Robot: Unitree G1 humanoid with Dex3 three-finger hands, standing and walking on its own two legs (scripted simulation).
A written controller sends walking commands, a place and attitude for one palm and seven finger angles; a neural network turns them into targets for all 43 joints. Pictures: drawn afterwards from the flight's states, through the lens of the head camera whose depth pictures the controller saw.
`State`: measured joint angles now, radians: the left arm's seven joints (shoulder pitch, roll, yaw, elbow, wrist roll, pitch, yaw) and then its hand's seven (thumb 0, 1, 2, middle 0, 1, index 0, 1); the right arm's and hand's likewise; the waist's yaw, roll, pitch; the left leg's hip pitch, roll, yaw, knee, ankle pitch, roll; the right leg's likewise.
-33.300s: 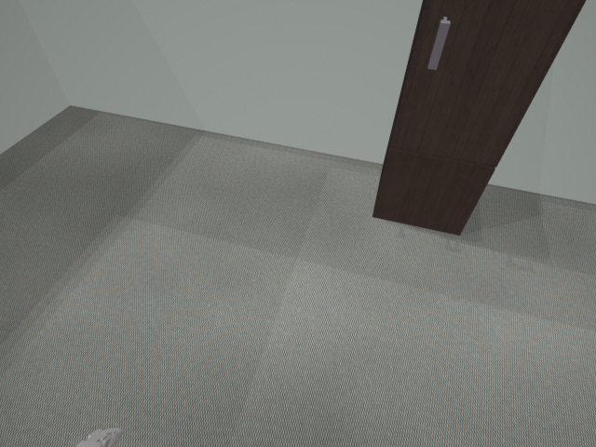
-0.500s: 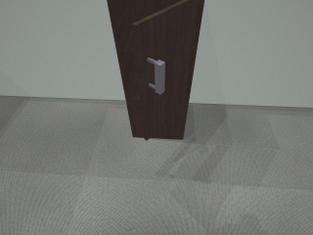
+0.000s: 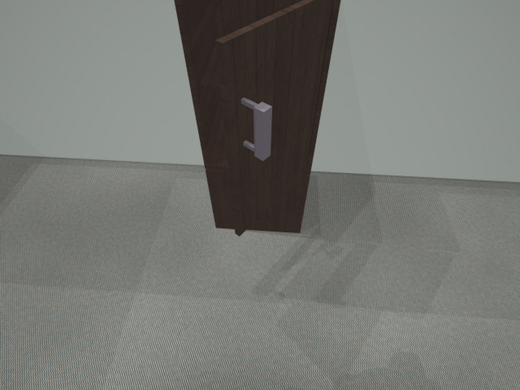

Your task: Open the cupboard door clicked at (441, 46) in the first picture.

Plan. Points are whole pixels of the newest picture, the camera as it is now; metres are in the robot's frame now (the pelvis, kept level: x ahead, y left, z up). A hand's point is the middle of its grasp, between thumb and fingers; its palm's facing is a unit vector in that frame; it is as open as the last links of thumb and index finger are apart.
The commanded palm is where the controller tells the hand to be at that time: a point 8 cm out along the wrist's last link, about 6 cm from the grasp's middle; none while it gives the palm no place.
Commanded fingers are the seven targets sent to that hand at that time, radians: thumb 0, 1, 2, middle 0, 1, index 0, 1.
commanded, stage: look to check the result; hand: left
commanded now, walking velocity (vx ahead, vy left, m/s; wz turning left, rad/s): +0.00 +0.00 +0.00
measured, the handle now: (254, 128) +0.61 +0.05 +0.05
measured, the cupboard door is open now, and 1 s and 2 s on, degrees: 54 54 54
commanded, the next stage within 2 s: walk to a spot facing it in 0.32 s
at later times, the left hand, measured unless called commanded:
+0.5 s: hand out of the picture +0.02 +0.17 -0.17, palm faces +0.02 -0.98 -0.20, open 7.4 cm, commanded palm none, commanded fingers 0.00 0.90 0.90 -0.20 -0.30 -0.20 -0.30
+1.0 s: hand out of the picture +0.09 +0.16 -0.17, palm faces -0.16 -0.93 -0.32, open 7.4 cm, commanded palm none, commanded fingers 0.00 0.90 0.90 -0.20 -0.30 -0.20 -0.30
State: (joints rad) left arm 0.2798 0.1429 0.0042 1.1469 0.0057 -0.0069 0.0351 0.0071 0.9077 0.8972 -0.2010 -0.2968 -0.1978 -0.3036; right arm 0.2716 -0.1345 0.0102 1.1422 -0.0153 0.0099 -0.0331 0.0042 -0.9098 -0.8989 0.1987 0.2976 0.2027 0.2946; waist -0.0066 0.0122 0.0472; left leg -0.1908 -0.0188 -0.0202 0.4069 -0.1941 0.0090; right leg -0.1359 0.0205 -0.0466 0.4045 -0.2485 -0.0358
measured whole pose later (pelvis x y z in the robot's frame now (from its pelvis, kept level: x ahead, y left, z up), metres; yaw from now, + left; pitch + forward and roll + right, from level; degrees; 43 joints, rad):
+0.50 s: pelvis +0.01 +0.00 +0.00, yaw -1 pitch -1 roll +0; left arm 0.26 0.15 0.01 1.14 0.01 -0.01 0.03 0.01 0.91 0.90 -0.20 -0.30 -0.20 -0.30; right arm 0.24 -0.15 0.01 1.14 -0.02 0.01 -0.04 0.00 -0.91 -0.90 0.20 0.30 0.20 0.29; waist 0.00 0.01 0.04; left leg -0.16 -0.01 -0.01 0.39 -0.21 0.00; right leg -0.11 0.03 -0.04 0.39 -0.26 -0.04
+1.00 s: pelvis +0.00 -0.04 -0.01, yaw -14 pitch +0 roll +2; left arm 0.21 0.21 0.08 0.97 0.02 0.03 0.02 0.01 0.91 0.90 -0.20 -0.30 -0.20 -0.30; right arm 0.16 -0.23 -0.07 0.99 -0.02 0.07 -0.03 0.01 -0.91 -0.90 0.20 0.30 0.20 0.29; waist 0.02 0.02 0.11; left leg -0.41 0.04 0.05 1.01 -0.48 -0.04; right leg -0.28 0.07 0.04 0.61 -0.33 -0.09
